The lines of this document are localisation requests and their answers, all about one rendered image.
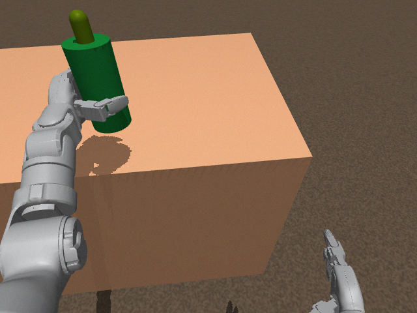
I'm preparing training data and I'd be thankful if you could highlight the left robot arm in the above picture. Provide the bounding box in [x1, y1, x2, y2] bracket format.
[0, 102, 87, 313]

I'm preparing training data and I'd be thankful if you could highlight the right robot hand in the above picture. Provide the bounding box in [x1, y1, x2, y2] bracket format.
[309, 229, 365, 313]

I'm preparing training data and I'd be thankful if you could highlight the bottle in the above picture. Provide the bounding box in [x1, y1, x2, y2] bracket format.
[61, 10, 132, 134]

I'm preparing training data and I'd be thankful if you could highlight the left robot hand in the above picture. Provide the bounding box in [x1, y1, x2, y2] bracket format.
[48, 67, 129, 123]

